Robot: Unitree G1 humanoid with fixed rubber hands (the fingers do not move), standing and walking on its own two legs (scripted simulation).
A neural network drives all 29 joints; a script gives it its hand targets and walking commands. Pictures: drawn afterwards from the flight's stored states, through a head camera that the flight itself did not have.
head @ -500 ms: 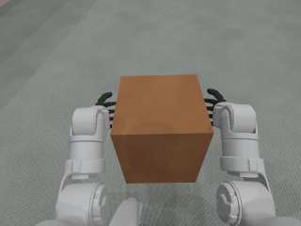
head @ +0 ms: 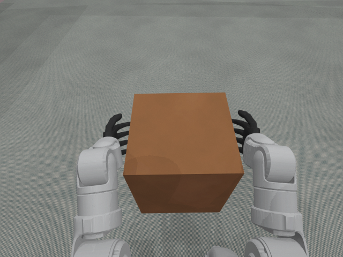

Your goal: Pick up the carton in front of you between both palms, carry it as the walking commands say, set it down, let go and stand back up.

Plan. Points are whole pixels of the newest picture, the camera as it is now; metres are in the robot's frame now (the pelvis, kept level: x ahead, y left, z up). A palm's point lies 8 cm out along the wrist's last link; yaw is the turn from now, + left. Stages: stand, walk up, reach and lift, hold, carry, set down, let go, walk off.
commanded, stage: carry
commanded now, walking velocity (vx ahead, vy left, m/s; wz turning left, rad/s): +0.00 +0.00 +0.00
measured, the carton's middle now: (180, 157) +0.33 -0.01 +0.02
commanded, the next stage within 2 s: none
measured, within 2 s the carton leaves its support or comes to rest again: neither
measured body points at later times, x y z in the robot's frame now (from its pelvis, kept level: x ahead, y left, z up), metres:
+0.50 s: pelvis +0.21 -0.04 -0.01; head +0.17 -0.04 +0.43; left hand +0.47 +0.13 +0.07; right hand +0.49 -0.17 +0.07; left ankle +0.12 +0.08 -0.75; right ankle +0.22 -0.12 -0.75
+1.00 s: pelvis +0.19 -0.03 -0.02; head +0.14 -0.03 +0.43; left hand +0.45 +0.14 +0.07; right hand +0.47 -0.16 +0.07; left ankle +0.12 +0.08 -0.75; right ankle +0.22 -0.12 -0.75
